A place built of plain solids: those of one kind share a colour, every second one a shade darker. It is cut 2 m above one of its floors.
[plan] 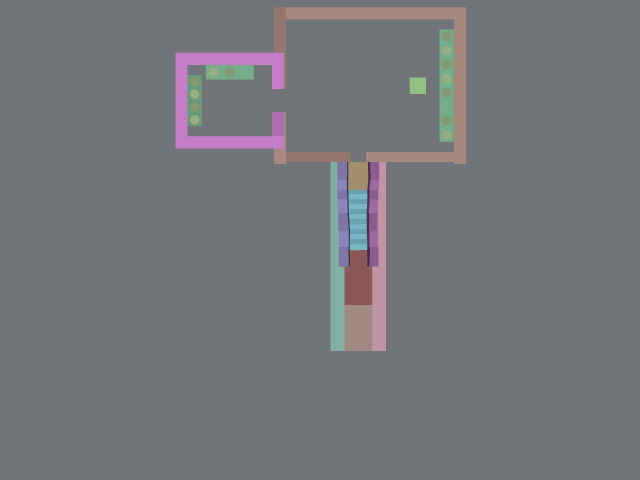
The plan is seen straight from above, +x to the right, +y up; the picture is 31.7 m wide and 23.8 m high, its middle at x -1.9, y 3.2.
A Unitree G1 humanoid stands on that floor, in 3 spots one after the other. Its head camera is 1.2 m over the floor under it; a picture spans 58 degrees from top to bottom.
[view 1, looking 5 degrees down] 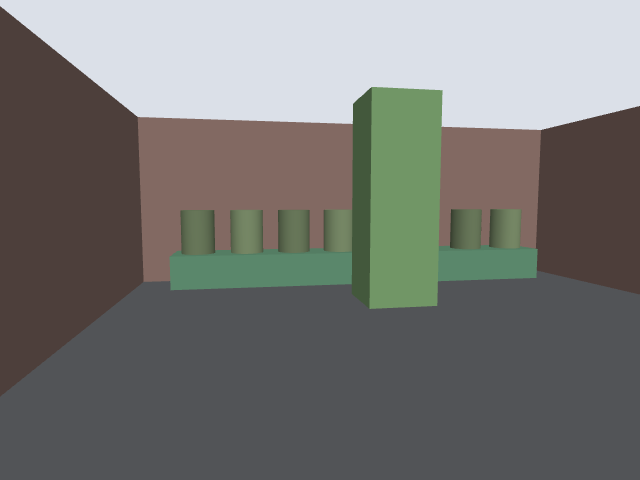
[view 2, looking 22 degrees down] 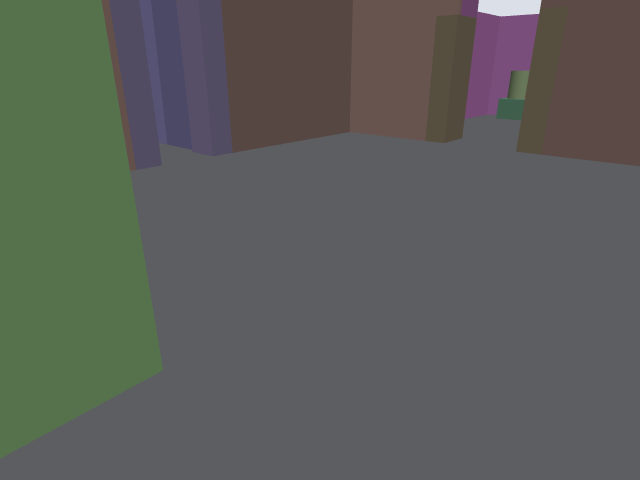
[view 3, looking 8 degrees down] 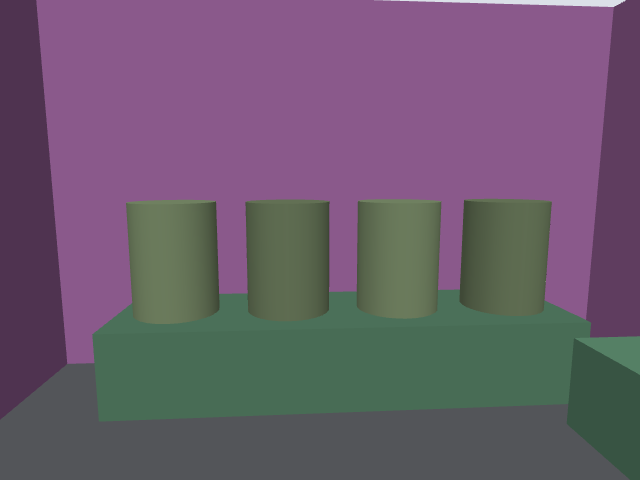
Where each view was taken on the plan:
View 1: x -2.08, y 12.64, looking -10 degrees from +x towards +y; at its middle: wall_chamber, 6.95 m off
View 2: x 3.24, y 12.74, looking -139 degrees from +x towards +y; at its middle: ground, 3.20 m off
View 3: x -5.66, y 9.80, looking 176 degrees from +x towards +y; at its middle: cask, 2.31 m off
